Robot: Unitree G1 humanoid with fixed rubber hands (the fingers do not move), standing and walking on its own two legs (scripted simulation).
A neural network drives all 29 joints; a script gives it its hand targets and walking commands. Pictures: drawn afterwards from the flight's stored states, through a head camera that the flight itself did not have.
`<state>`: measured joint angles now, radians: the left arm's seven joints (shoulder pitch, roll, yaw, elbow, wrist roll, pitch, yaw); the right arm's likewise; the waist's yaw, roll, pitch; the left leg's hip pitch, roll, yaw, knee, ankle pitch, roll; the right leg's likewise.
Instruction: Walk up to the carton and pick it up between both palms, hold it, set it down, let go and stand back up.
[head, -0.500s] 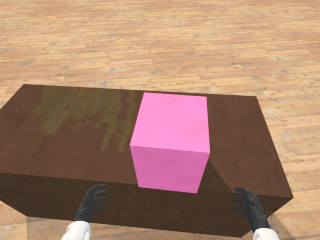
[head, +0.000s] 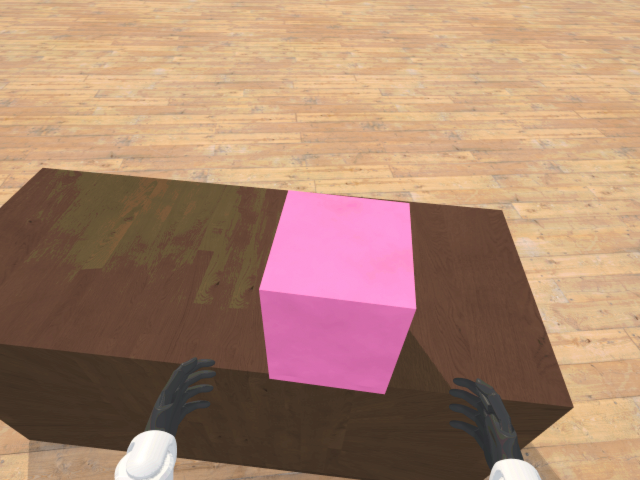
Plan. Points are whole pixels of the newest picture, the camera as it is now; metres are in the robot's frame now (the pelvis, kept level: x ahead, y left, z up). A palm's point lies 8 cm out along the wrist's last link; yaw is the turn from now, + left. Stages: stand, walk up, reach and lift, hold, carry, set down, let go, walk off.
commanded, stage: set down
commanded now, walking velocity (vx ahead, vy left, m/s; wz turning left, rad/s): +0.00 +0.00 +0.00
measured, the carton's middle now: (337, 293) +0.44 +0.00 -0.05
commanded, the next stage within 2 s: let go in 0.64 s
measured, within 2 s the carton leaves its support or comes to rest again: neither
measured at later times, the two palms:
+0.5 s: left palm out of the picture +0.16 +0.23 -0.08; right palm out of the picture +0.14 -0.23 -0.08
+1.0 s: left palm out of the picture +0.16 +0.22 -0.07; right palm out of the picture +0.14 -0.22 -0.07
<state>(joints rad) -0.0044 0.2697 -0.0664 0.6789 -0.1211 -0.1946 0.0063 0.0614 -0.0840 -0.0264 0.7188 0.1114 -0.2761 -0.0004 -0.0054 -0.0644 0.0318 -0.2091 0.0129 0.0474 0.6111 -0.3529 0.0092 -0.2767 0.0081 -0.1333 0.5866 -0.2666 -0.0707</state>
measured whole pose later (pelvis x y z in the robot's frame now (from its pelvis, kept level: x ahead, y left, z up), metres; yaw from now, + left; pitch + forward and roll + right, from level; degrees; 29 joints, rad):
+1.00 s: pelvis +0.01 +0.01 +0.01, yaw -2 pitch -6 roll -1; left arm 0.22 0.19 -0.03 0.48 0.00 0.18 0.03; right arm 0.22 -0.18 -0.05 0.70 -0.02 -0.16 0.04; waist 0.01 0.00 0.10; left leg -0.06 0.02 0.09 0.46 -0.30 0.02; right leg -0.13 0.03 -0.09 0.42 -0.19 -0.05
